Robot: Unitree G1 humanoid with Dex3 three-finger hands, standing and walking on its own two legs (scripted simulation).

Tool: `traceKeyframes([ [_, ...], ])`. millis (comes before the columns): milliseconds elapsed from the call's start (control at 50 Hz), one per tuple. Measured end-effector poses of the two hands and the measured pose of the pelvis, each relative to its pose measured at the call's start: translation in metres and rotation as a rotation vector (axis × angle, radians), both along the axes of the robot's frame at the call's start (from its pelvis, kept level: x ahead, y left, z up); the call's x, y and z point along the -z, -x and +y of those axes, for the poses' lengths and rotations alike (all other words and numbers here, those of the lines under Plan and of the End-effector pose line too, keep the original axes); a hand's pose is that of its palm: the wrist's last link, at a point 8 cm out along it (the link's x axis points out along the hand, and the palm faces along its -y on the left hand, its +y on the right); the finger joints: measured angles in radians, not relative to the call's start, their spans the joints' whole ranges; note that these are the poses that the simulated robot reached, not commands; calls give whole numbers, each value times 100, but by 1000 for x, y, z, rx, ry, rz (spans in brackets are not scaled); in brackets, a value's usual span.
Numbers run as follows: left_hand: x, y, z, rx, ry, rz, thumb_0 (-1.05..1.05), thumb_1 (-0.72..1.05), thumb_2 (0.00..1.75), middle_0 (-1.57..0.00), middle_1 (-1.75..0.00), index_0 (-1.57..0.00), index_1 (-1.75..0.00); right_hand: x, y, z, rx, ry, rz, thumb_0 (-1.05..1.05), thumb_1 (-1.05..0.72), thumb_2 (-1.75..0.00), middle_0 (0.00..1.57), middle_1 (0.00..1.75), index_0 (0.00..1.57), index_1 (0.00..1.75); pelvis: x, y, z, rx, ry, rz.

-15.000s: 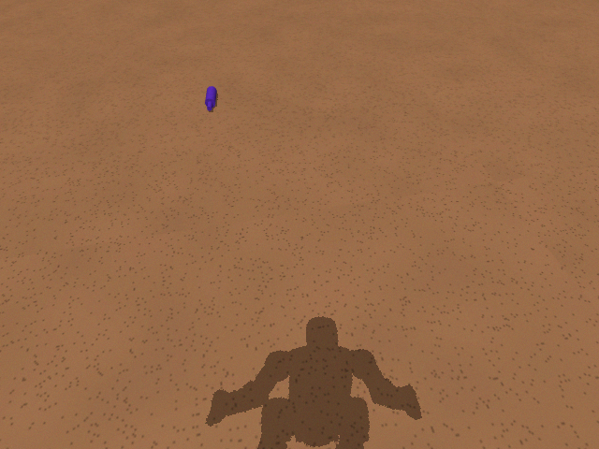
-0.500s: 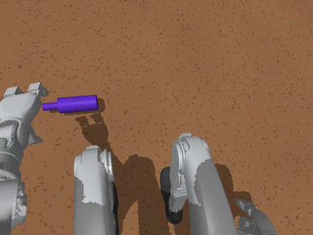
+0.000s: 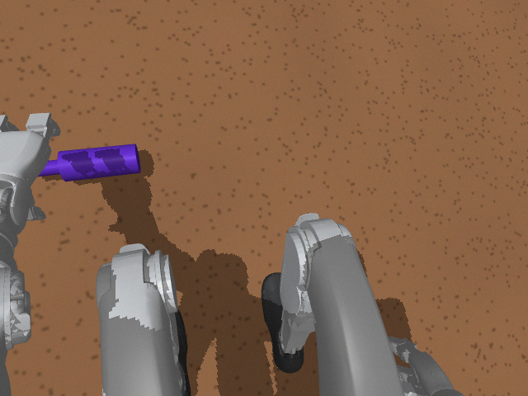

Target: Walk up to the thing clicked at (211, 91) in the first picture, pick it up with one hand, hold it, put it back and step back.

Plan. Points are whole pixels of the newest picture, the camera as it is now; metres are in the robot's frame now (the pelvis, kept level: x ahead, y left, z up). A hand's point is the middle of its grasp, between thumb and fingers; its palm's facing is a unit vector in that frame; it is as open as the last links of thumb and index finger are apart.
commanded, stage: rise first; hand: left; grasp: from above
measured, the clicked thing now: (86, 164) +0.51 +0.25 -0.32
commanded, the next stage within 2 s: none
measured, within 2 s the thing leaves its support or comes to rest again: neither
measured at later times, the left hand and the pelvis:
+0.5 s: hand (44, 172) +0.46 +0.28 -0.20, palm faces -0.47 -0.04 -0.88, open 14.0 cm; pelvis +0.00 +0.00 -0.01, yaw -1 degrees
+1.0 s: hand (53, 167) +0.47 +0.27 -0.21, palm faces -0.46 -0.03 -0.89, open 14.1 cm; pelvis +0.00 +0.00 -0.02, yaw -2 degrees
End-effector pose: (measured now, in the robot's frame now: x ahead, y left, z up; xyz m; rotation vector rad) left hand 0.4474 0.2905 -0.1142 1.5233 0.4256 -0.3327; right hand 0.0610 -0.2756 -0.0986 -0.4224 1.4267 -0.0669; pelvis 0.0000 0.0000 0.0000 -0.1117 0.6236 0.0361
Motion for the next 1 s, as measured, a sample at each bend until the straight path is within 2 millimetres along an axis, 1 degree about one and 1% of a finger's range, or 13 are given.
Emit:
traceKeyframes([
  [160,12,-8,-3,-17,-4,7,0,-48,96,-11,-98,-13,-97,1,6,-3,1,8,22,0,-91,-90,20,30,20,30,5,-2,-1,5,1,5],
  [380,21,-16,-8,-18,-2,11,0,-49,97,-10,-100,-11,-98,1,16,-6,6,14,54,0,-91,-90,20,30,20,30,9,-4,-1,8,5,10],
  [600,29,-20,-11,-18,5,6,0,-51,99,-9,-100,-11,-99,4,18,-5,0,12,63,0,-91,-90,20,30,20,30,13,-5,-1,13,10,9],
  [840,33,-24,-14,-10,5,-9,0,-53,101,-9,-100,-9,-100,4,18,-1,1,12,53,0,-91,-91,20,30,20,30,17,-4,2,14,20,6],
  [1000,34,-28,-20,-3,4,-1,0,-54,102,-9,-100,-9,-100,3,22,2,2,6,46,0,-91,-91,20,30,20,30,18,-3,2,13,23,1],
])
